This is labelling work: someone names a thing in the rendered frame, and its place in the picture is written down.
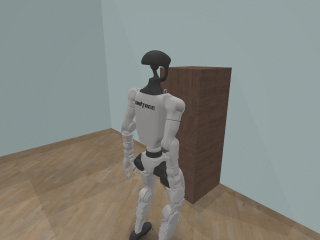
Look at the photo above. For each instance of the robot right forearm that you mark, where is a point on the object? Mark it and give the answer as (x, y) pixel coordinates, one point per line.
(172, 165)

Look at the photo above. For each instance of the robot right shin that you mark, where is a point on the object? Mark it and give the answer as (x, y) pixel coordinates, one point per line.
(167, 229)

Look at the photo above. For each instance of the drawer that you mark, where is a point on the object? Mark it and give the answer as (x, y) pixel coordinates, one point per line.
(190, 102)

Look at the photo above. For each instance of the robot left upper arm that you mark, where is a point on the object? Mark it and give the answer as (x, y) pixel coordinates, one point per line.
(128, 124)

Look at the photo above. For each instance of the robot left hand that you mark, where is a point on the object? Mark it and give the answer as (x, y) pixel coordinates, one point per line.
(129, 162)

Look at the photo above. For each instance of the left robot thigh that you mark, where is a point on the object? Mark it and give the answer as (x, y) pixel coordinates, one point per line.
(149, 180)

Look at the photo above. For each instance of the cabinet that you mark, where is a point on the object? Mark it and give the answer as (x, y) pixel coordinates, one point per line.
(201, 137)

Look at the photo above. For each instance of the robot left forearm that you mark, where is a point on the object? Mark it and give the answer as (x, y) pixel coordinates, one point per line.
(127, 143)

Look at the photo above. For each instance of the robot right hand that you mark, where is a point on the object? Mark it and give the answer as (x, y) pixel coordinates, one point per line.
(176, 195)

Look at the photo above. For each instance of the robot right upper arm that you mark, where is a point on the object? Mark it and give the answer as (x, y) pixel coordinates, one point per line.
(175, 108)

